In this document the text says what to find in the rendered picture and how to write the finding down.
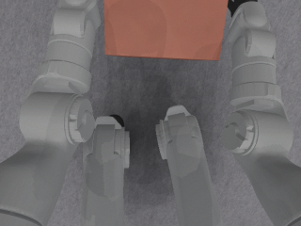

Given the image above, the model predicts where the right robot upper arm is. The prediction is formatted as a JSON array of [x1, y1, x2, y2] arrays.
[[220, 109, 301, 226]]

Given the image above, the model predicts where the left robot upper arm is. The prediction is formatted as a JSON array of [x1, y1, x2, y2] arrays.
[[0, 91, 95, 226]]

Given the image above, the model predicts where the robot left forearm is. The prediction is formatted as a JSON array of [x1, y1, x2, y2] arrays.
[[19, 0, 101, 132]]

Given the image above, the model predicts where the robot right forearm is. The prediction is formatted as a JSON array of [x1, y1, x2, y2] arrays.
[[227, 1, 290, 123]]

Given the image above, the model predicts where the robot right hand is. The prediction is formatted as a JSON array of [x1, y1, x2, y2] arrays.
[[228, 0, 258, 18]]

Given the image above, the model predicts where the robot left thigh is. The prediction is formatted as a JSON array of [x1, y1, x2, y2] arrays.
[[80, 124, 130, 226]]

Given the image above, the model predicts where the robot left foot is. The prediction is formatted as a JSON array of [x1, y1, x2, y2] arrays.
[[109, 114, 124, 127]]

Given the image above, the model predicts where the carton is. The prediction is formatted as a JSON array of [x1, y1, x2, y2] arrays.
[[103, 0, 229, 60]]

